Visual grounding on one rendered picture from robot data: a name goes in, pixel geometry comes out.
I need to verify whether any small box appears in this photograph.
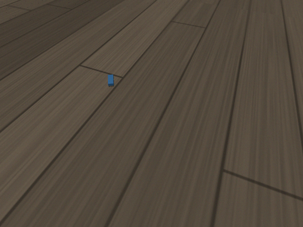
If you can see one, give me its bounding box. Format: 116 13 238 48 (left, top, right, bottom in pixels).
108 75 114 86

